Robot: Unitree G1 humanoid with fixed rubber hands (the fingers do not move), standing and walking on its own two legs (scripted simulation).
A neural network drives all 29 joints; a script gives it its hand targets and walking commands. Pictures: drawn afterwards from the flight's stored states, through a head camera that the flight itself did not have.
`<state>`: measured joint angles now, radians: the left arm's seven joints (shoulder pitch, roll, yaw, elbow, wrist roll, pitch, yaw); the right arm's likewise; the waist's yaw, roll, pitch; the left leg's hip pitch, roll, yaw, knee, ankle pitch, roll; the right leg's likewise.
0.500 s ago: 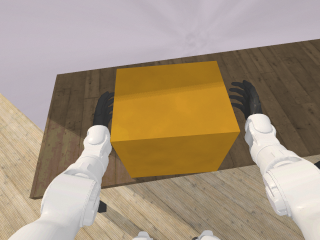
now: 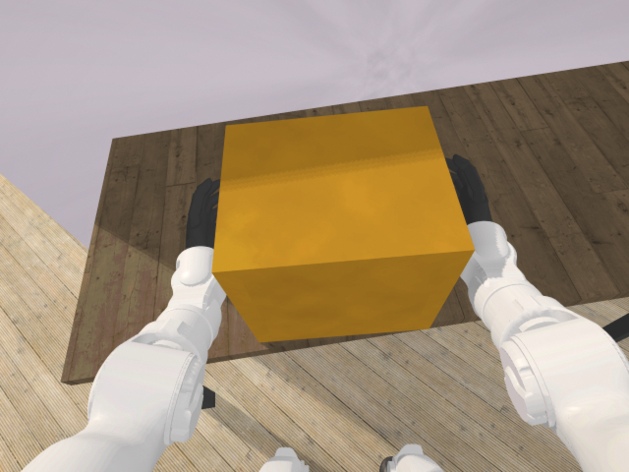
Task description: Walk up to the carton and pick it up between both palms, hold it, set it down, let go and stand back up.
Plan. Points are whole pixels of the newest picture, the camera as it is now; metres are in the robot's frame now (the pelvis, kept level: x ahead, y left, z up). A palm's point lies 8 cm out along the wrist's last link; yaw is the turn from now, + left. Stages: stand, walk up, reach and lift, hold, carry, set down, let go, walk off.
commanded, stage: reach and lift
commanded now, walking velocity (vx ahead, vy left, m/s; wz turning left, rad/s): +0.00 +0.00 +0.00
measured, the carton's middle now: (335, 235) +0.44 +0.02 -0.01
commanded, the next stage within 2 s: none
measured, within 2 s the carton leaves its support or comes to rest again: leaves its support in 1.76 s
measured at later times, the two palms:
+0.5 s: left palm (203, 240) +0.41 +0.20 +0.03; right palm (472, 217) +0.44 -0.16 +0.03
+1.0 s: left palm (202, 244) +0.40 +0.20 +0.03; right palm (474, 221) +0.43 -0.16 +0.04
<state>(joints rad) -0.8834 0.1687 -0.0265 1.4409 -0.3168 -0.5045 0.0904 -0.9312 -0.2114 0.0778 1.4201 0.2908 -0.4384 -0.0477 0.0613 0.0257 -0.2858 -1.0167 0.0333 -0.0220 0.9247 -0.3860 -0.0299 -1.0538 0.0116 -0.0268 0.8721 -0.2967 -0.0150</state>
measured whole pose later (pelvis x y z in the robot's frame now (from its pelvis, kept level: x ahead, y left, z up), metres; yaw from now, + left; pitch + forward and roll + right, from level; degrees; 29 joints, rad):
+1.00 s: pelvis +0.02 +0.01 +0.03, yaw +2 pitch +24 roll -2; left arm -0.79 0.12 0.23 1.48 -0.08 -0.74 0.06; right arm -0.80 -0.15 -0.27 1.36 -0.11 -0.60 -0.03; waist 0.01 0.05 -0.20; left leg -0.83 0.03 -0.04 0.72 -0.31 -0.02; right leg -0.83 0.01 -0.05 0.63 -0.23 -0.01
